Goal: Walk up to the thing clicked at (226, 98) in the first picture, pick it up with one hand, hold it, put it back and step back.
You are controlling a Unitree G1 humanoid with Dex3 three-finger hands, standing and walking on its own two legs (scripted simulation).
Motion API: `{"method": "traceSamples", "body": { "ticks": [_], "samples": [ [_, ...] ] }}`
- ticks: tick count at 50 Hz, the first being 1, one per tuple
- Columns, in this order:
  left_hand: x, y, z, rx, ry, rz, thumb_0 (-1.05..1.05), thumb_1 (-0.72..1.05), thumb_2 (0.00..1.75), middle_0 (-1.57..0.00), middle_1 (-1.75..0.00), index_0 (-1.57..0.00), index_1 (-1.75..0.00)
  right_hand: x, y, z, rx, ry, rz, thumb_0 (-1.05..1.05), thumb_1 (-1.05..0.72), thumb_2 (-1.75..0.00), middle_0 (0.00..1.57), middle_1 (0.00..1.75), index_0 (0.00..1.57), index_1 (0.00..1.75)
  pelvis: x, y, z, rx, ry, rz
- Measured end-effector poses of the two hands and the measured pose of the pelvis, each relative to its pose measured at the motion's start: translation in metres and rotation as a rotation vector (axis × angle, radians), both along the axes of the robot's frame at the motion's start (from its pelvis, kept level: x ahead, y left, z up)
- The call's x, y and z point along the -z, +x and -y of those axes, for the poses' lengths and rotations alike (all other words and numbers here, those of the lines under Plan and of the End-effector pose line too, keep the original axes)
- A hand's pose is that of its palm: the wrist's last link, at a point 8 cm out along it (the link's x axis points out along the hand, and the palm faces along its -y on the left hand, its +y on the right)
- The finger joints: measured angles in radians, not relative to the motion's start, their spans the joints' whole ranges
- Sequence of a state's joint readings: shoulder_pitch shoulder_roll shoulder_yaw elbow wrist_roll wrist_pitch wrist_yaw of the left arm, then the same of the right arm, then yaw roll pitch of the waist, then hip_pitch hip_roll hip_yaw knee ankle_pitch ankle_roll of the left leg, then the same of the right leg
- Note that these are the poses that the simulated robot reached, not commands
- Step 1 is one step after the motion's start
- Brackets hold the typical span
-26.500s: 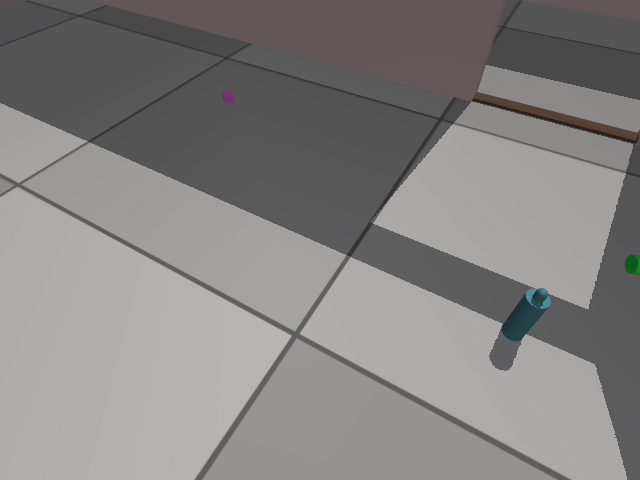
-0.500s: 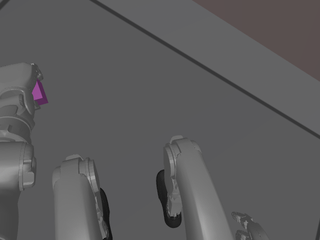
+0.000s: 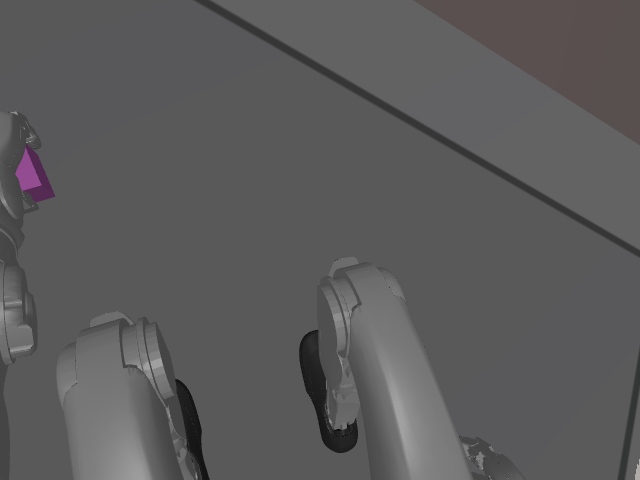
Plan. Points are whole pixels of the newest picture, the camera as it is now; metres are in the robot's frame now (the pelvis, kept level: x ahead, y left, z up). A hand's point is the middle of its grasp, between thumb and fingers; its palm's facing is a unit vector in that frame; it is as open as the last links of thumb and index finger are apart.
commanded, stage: crouch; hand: left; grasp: from above
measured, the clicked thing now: (13, 176) +0.51 +0.28 -0.18
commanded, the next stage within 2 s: lower in 0.18 s
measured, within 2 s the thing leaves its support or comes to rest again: rests again in 1.90 s
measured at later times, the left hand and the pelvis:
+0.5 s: hand (18, 185) +0.50 +0.27 -0.19, palm faces -0.46 -0.11 -0.88, open 9.0 cm; pelvis +0.00 +0.00 -0.01, yaw -1 degrees
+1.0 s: hand (36, 189) +0.51 +0.27 -0.24, palm faces -0.45 -0.12 -0.89, open 9.0 cm; pelvis +0.00 +0.01 -0.03, yaw -4 degrees
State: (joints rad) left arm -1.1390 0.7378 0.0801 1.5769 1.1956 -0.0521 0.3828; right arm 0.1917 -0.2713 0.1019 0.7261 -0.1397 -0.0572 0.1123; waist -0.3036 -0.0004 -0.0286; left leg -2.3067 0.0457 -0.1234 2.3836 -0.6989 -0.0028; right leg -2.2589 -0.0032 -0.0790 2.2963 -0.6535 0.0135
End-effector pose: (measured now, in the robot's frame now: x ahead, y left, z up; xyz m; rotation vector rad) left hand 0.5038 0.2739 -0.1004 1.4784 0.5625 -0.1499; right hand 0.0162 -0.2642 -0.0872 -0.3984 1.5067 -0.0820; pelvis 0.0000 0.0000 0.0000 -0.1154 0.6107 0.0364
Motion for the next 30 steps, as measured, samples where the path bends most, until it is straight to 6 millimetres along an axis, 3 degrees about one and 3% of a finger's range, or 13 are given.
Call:
{"method": "traceSamples", "body": {
  "ticks": [19,30],
  "samples": [
    [0.021,0.004,-0.003,0.005,0.001,-0.004,0.01,0.14,0.39,-0.8,-0.44,-0.8,-0.42,0.004,0.005,-0.002,-0.03,0.001,-0.006,0.01,-0.9,-0.89,0.21,0.3,0.2,0.3,0.01,0.003,-0.002,0.005,-0.016,0.007],
    [0.045,0.006,-0.001,0.019,-0.011,-0.022,0.01,0.15,0.38,-0.8,-0.44,-0.8,-0.42,0.006,-0.003,-0.005,-0.056,-0.001,-0.025,0.0,-0.91,-0.89,0.21,0.3,0.2,0.3,0.02,0.002,-0.003,0.011,-0.028,0.023]
  ]
}}
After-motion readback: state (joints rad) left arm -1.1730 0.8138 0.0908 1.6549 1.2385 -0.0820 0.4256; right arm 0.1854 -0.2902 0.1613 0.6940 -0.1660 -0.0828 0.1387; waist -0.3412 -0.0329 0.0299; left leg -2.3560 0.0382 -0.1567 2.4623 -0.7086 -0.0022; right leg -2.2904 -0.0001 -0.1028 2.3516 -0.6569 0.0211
